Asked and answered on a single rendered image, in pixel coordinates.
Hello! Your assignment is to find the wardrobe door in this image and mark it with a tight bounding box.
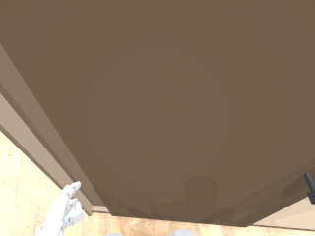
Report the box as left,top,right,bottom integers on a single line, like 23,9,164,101
0,44,105,207
0,0,315,228

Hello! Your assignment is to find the robot left hand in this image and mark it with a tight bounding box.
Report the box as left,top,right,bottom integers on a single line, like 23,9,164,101
45,181,85,229

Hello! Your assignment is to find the left robot forearm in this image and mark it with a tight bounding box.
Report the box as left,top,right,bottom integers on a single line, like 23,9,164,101
34,219,65,236

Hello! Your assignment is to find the handle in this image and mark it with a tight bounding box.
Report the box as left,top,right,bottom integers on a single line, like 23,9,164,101
303,173,315,205

